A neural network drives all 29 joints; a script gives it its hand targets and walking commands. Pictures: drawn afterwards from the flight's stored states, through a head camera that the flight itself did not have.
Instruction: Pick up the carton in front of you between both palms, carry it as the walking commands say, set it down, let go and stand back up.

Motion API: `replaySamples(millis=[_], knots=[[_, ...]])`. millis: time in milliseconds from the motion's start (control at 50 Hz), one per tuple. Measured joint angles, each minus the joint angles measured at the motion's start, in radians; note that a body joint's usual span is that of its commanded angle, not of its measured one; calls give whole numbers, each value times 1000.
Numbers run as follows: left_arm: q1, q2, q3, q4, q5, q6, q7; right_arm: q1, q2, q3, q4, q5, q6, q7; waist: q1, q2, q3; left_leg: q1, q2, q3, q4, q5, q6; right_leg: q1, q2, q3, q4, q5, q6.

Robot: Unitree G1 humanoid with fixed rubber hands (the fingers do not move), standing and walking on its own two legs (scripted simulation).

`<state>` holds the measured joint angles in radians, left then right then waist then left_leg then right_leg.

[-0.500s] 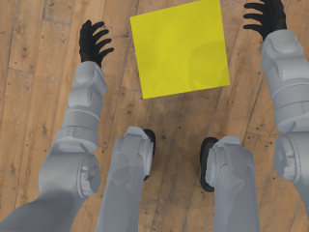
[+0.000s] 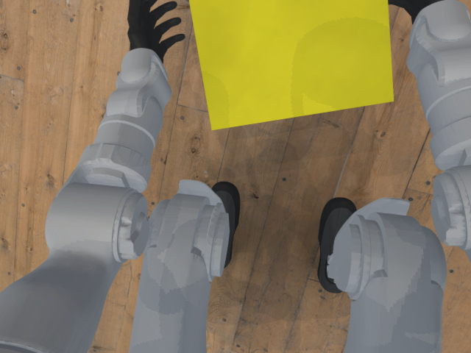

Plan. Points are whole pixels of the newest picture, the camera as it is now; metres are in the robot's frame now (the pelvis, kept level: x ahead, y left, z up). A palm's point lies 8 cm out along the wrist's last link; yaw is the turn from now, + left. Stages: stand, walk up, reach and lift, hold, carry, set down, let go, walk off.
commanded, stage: reach and lift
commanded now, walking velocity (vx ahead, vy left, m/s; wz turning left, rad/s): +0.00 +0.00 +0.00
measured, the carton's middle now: (286, 50) +0.51 -0.01 -0.25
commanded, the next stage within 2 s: none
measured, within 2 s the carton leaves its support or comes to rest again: leaves its support in 0.60 s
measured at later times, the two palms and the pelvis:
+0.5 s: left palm (165, 42) +0.51 +0.16 -0.16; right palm (406, 0) +0.55 -0.14 -0.17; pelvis +0.00 +0.00 +0.00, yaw +0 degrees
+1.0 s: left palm (113, 36) +0.48 +0.14 -0.02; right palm out of the picture +0.51 -0.16 -0.02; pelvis +0.00 +0.00 +0.06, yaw -3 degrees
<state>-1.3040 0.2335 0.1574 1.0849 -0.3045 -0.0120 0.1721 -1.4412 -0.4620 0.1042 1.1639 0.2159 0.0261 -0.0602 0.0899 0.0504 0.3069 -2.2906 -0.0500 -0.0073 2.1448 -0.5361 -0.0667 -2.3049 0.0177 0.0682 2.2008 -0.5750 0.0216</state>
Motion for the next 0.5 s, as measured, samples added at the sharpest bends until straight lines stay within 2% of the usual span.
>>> replaySamples(millis=[160, 340, 400, 500], knots=[[25, -22, 13, 4, 36, -8, 2, 2, 31, -28, 39, -18, -2, -2, -2, -22, -36, -5, -3, -6, -11, 2, -7, -5, -3, -6, -9, 0, -7], [-27, -41, -34, 14, 25, -9, 0, -38, 70, 6, 71, -5, -15, -20, -3, -17, -18, 3, -6, -10, -34, 19, -7, 5, -2, -9, -34, 17, -7], [-56, -61, 14, 40, 56, -10, 34, -61, 85, 9, 99, -15, -13, -37, -4, -15, -18, 3, -7, -13, -37, 21, -8, 5, 2, -9, -39, 20, -5], [-64, -76, 119, 39, 124, 26, 34, -111, 109, -25, 157, -76, 18, -39, -7, -11, -31, -5, -8, -12, -28, 18, -12, -8, 15, -2, -29, 24, -2]])
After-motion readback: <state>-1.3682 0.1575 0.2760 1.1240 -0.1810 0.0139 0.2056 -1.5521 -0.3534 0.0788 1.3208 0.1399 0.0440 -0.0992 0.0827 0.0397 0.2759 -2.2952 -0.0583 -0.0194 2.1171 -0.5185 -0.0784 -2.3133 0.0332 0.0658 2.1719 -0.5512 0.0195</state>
